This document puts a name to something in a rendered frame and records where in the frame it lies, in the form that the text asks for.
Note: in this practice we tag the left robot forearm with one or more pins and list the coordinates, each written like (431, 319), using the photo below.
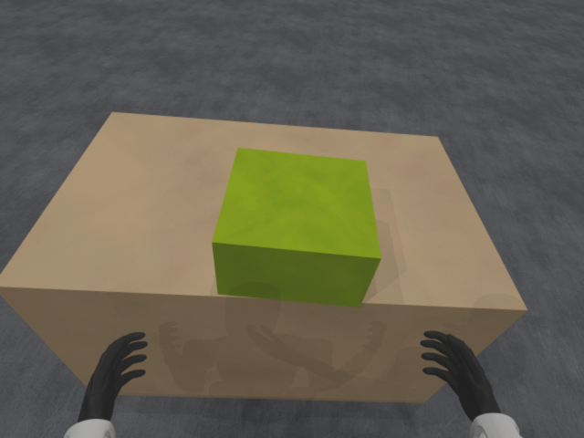
(93, 428)

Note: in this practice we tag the left robot hand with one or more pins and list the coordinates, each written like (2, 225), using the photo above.
(106, 381)

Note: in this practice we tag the carton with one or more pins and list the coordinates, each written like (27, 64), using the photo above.
(296, 227)

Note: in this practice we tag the pedestal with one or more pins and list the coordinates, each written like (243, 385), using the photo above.
(125, 246)

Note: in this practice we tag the right robot forearm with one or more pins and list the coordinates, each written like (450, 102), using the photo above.
(494, 425)

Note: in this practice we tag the right robot hand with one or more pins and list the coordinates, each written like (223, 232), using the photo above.
(465, 376)

